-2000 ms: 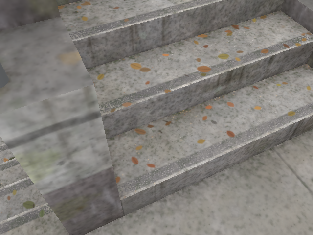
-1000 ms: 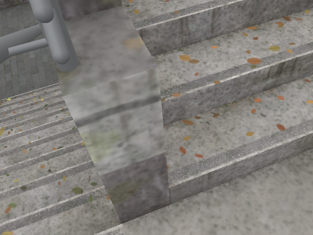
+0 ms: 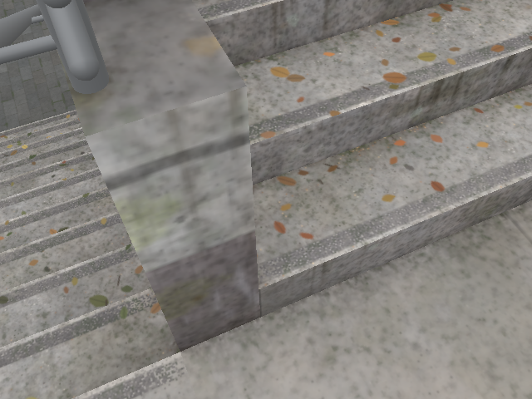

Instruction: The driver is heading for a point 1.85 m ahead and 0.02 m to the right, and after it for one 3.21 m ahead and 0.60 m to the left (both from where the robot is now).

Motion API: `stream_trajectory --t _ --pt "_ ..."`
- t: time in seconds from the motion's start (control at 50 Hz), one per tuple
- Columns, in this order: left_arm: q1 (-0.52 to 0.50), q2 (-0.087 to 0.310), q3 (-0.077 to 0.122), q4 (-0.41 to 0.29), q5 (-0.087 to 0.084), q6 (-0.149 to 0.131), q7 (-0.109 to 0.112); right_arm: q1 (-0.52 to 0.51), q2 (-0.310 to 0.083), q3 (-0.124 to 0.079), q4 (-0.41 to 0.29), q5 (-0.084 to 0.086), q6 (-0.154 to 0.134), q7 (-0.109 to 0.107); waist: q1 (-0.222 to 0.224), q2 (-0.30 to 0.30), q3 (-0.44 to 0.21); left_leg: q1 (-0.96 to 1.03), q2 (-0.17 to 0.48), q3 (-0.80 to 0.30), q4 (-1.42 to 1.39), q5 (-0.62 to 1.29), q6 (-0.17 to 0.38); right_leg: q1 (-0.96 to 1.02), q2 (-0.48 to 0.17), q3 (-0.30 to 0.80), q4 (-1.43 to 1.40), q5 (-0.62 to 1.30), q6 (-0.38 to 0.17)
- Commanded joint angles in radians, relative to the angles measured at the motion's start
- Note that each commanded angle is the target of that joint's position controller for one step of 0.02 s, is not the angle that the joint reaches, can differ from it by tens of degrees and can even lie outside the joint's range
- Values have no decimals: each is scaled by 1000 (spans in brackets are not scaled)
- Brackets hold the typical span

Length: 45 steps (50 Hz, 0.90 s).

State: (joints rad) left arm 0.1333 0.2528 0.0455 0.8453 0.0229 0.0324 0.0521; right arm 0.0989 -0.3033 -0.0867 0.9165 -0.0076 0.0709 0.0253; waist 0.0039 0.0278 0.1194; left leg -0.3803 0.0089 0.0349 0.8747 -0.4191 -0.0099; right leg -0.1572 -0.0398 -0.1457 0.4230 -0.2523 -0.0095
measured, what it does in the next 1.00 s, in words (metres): steps on the spot: left foot, then right foot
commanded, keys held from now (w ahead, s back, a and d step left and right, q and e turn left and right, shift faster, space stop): w+q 0.26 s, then w+e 0.74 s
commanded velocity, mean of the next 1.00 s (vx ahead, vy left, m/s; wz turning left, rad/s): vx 0.00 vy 0.01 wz -0.04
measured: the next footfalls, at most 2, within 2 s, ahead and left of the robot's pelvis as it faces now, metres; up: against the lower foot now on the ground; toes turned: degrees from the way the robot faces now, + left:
left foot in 0.14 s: +0.02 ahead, +0.12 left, +0.00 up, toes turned +7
right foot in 0.98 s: -0.03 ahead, -0.07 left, +0.00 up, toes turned -9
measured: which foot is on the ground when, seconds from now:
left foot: up 0.00-0.12, down 0.14-1.00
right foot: down 0.00-0.12, up 0.14-0.96, down 0.98-1.00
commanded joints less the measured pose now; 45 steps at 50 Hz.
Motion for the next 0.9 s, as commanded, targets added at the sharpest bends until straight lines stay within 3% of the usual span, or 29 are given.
stream_trajectory --t 0.02,0.04,0.06,0.08,0.1,0.12,0.14,0.16,0.18,0.22,0.24,0.28,0.32,0.36,0.4,0.46,0.5,0.56,0.58,0.62,0.66,0.7,0.76,0.78,0.82,0.84,0.86,0.88,0.9 --pt "53 211 66 -21 -2 -9 -2 -2 -56 -5 -77 0 -5 2 41 -172 -100 -49 12 27 -90 -26 9 150 -300 173 -64 506 -164" --pt "49 220 72 -19 -2 -8 -9 -5 -54 -4 -88 2 -9 14 42 -177 -108 -19 14 30 -123 -17 15 139 -303 165 -51 512 -161" --pt "56 231 81 -17 -7 -10 -24 5 -64 -10 -90 20 -13 24 38 -164 -123 33 11 37 -161 -17 20 125 -311 149 -25 472 -147" --pt "35 248 89 -33 1 -14 -36 40 -63 -9 -75 16 -30 26 24 -138 -149 73 -17 65 -215 6 23 102 -314 127 33 510 -119" --pt "-11 251 89 -39 -6 -14 -33 72 -52 -4 -72 3 -39 24 -9 -150 -162 143 -23 60 -332 96 33 58 -308 107 91 502 -98" --pt "-32 233 85 -44 -5 -15 -38 111 -75 -9 -52 -15 -53 26 -37 -128 -196 267 -35 3 -433 209 54 -33 -264 75 197 376 -36" --pt "-31 140 56 -64 3 -2 -47 129 -183 -35 -86 -38 -81 7 -68 123 -206 426 215 -365 -589 416 106 -306 -94 -61 514 -143 49" --pt "-89 86 33 -95 5 17 -36 189 -309 -55 -59 -28 -82 16 -79 175 -213 417 379 -544 -522 804 238 -461 19 73 640 -372 61" --pt "-52 112 33 -61 0 29 -32 197 -273 -53 -52 0 -76 14 -65 104 -214 381 352 -482 -507 804 271 -424 -14 152 713 -343 48" --pt "-58 124 31 -52 -13 8 -61 82 -160 -16 -77 17 -65 19 -10 89 -130 316 215 -360 -530 648 220 -414 -25 180 696 -200 31" --pt "-70 149 38 -56 0 4 -62 64 -143 -6 -84 22 -63 13 -6 109 -135 333 178 -337 -533 682 198 -412 -26 171 697 -154 32" --pt "11 168 44 -22 10 4 -57 67 -137 0 -80 14 -77 8 15 99 -171 336 149 -279 -521 807 172 -365 -18 166 707 -110 48" --pt "26 133 33 -7 7 12 -58 94 -111 20 -62 8 -80 1 23 36 -189 343 158 -262 -528 880 139 -322 -18 172 648 -75 62" --pt "27 117 28 4 -7 26 -71 117 -84 39 -41 9 -80 -13 23 37 -182 343 157 -254 -559 788 94 -283 -14 176 573 -72 64" --pt "30 103 20 32 -6 35 -71 123 -58 58 -27 2 -71 -29 22 51 -160 320 157 -242 -605 677 65 -230 -12 189 480 -98 64" --pt "16 107 18 45 -12 33 -68 162 -66 68 -3 -11 -67 -37 -2 77 -111 289 152 -217 -640 517 60 -198 5 188 385 -155 44" --pt "4 112 18 46 -10 23 -66 162 -84 64 2 -12 -69 -44 -8 78 -92 288 164 -223 -640 477 70 -200 13 191 356 -172 27" --pt "10 124 20 60 -1 3 -39 152 -115 47 -20 -18 -73 -74 -21 52 -84 298 177 -199 -580 609 103 -229 26 155 367 -209 28" --pt "4 132 22 53 -7 -1 -33 166 -110 47 -5 -6 -69 -79 -24 55 -88 318 182 -205 -573 642 111 -243 19 152 366 -219 19" --pt "39 114 18 61 -17 -4 -29 180 -113 37 5 -3 -71 -82 -15 64 -108 345 194 -204 -547 730 163 -243 26 152 398 -258 7" --pt "27 119 19 49 -25 -6 -28 188 -93 35 15 4 -63 -78 -9 6 -133 390 238 -222 -537 731 226 -272 7 157 423 -277 -15" --pt "20 103 14 49 -14 0 -33 183 -99 32 19 -1 -64 -80 -12 -23 -125 379 282 -245 -549 667 282 -271 7 157 456 -319 -33" --pt "12 98 11 54 -8 10 -47 162 -103 32 -7 -15 -66 -77 -12 -29 -136 362 299 -229 -552 622 283 -257 16 149 469 -306 -40" --pt "17 96 9 47 -11 21 -47 166 -103 31 -10 -19 -66 -79 -10 -32 -173 370 306 -216 -568 559 282 -233 12 151 470 -303 -43" --pt "-63 75 -8 2 -5 30 -54 128 -121 31 -9 -23 -76 -81 -13 -27 -146 342 310 -193 -570 526 260 -250 7 131 466 -267 -42" --pt "-67 85 -5 -9 -8 36 -53 152 -135 26 6 -13 -86 -86 -11 35 -110 320 302 -162 -563 577 254 -250 1 138 462 -287 -41" --pt "-68 96 -4 -22 -8 42 -60 156 -113 34 12 -4 -87 -84 -8 34 -103 314 297 -142 -545 631 253 -245 3 130 446 -287 -36" --pt "-11 93 -2 -27 -13 35 -70 180 -116 31 41 0 -73 -85 21 96 -113 265 225 -39 -511 586 235 -176 -1 113 400 -304 -37" --pt "2 95 -2 -20 -26 36 -83 174 -120 29 32 -15 -69 -76 22 97 -109 255 221 -28 -491 574 222 -157 23 82 362 -285 -40"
